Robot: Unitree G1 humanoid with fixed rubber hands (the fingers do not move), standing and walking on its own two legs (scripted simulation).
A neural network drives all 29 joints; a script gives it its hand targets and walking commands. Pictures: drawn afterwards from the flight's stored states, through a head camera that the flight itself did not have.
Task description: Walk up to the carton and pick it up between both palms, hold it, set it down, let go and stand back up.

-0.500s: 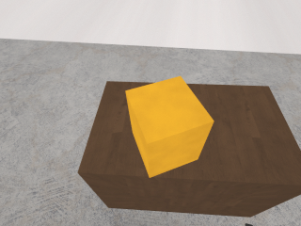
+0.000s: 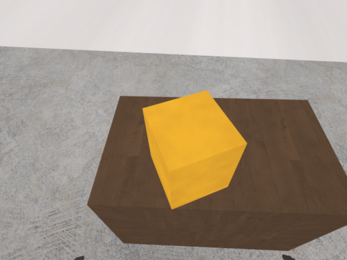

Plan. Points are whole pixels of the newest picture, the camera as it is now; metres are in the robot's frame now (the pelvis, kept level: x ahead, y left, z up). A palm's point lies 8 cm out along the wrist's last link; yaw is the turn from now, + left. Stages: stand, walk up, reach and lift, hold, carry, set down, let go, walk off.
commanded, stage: walk up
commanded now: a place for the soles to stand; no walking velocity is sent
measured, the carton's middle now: (188, 151) +0.42 -0.02 -0.07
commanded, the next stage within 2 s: reach and lift in 0.24 s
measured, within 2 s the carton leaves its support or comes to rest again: neither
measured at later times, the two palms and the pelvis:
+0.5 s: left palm (87, 253) +0.16 +0.24 -0.13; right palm out of the picture +0.14 -0.26 -0.15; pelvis -0.02 +0.00 -0.03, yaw +1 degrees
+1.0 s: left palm out of the picture +0.10 +0.19 -0.10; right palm out of the picture +0.13 -0.31 -0.10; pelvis -0.02 -0.06 -0.01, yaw +2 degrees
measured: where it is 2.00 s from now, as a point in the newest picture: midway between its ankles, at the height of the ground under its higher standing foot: outside the picture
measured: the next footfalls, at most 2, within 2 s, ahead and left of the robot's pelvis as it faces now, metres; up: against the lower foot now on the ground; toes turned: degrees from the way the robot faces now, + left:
none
